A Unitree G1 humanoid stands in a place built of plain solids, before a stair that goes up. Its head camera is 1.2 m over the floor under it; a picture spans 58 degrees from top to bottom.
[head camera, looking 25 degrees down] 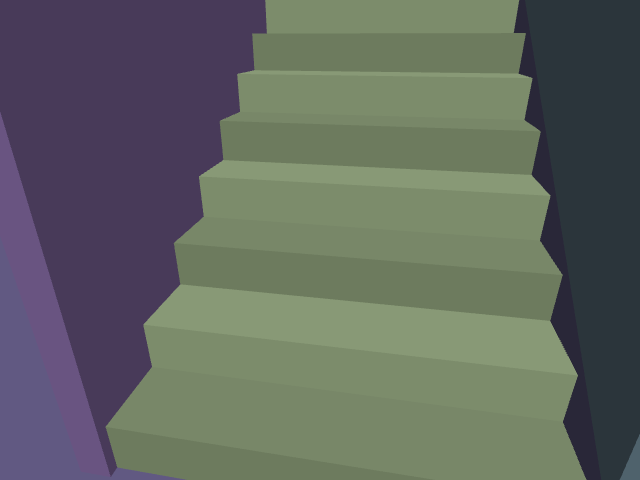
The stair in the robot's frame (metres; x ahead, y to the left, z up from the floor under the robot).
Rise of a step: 0.17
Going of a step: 0.26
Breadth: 1.32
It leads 10 degrees to the right of straight ahead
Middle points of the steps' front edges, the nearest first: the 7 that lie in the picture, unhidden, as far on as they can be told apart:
0.79 -0.02 0.18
1.05 -0.07 0.35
1.31 -0.12 0.52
1.56 -0.16 0.70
1.82 -0.21 0.87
2.07 -0.25 1.05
2.33 -0.30 1.22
